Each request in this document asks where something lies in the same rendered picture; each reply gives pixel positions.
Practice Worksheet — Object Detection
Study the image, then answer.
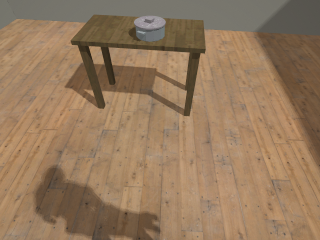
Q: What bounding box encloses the pot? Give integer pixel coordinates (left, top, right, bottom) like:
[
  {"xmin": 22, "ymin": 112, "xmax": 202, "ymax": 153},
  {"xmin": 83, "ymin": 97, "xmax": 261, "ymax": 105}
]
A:
[{"xmin": 135, "ymin": 26, "xmax": 165, "ymax": 42}]

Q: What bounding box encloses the lid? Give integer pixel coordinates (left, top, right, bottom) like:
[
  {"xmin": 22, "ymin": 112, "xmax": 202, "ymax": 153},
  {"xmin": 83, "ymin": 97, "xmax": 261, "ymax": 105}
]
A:
[{"xmin": 134, "ymin": 15, "xmax": 166, "ymax": 30}]

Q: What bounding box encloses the table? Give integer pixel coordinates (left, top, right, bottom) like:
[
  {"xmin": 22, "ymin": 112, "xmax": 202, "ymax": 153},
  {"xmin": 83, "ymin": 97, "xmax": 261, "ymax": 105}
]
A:
[{"xmin": 70, "ymin": 14, "xmax": 206, "ymax": 116}]

